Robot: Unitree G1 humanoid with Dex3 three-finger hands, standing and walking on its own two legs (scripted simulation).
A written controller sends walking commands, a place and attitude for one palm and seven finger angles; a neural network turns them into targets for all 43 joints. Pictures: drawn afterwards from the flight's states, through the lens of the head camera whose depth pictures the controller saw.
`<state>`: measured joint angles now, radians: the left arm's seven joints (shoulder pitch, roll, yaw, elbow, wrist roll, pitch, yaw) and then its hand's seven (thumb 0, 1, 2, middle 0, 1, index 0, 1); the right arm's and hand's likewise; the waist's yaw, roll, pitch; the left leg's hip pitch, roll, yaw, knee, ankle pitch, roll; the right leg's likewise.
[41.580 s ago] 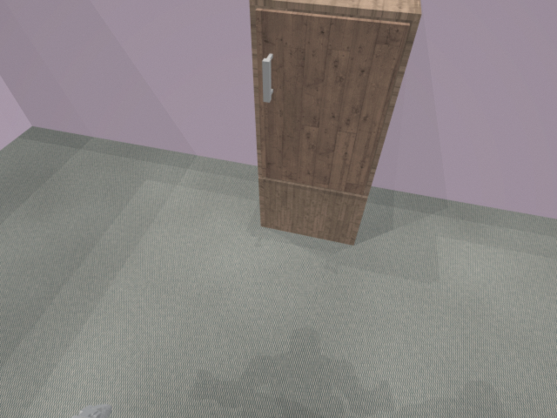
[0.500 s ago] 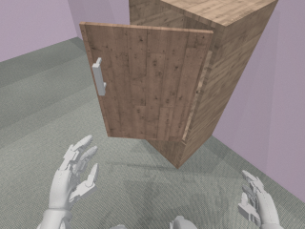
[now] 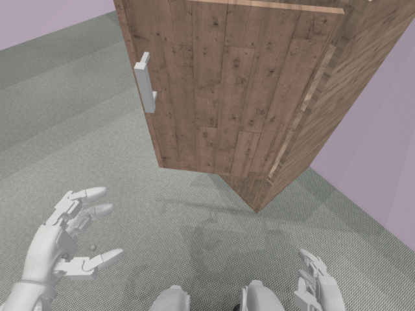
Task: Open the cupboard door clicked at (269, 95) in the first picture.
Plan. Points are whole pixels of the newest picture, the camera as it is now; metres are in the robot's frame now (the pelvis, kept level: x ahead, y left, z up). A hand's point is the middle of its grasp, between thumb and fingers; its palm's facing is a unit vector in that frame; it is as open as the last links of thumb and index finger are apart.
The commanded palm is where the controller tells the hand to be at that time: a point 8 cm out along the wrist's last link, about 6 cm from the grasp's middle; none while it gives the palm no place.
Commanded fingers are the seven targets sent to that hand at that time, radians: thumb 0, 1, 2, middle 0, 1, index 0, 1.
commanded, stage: raise the hand with hooked fingers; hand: left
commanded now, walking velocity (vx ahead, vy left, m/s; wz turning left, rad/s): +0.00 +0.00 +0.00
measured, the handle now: (148, 83) +0.56 +0.17 +0.08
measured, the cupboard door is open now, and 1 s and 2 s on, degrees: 43 43 43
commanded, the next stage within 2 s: move the hooked fingers beside the handle in 1.26 s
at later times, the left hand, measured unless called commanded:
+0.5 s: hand (64, 215) +0.26 +0.25 +0.07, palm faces -0.03 -1.00 -0.07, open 13.7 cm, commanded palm +0.24 +0.30 +0.08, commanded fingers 0.00 -0.50 0.30 -0.30 -1.20 -0.30 -1.20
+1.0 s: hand (57, 190) +0.29 +0.27 +0.09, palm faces -0.05 -1.00 -0.04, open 14.0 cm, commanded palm +0.26 +0.32 +0.10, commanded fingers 0.00 -0.50 0.30 -0.30 -1.20 -0.30 -1.20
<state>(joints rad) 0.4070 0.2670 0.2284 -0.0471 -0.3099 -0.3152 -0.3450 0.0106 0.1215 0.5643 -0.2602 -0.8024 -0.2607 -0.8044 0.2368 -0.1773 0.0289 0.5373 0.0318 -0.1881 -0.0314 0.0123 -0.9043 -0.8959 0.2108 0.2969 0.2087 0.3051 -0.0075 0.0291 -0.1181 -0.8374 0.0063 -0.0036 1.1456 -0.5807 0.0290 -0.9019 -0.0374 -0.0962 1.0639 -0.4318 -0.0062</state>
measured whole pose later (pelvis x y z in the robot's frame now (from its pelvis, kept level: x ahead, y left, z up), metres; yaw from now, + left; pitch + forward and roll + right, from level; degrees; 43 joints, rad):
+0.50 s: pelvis +0.01 +0.00 +0.02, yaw +0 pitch +13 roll -3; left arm 0.19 0.37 0.35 0.17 -0.35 -0.31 -0.45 0.00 -0.43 0.33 -0.30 -1.16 -0.30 -1.16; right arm 0.24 -0.26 0.03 0.50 0.04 -0.20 -0.05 0.01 -0.91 -0.90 0.21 0.30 0.20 0.30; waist -0.01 0.01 -0.11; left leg -0.73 0.00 -0.01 1.04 -0.54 0.03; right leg -0.78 -0.03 -0.10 0.96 -0.40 0.00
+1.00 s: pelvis +0.00 +0.00 +0.03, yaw -1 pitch +12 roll -2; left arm -0.01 0.43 0.44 0.42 -0.37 -0.30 -0.56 -0.01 -0.50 0.30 -0.30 -1.20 -0.30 -1.20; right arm 0.31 -0.30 0.03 0.53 0.04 -0.19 -0.06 0.01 -0.91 -0.90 0.21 0.30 0.21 0.30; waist -0.03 0.01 -0.09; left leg -0.68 0.01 0.01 0.96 -0.50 0.03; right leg -0.75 -0.02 -0.08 0.89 -0.35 -0.01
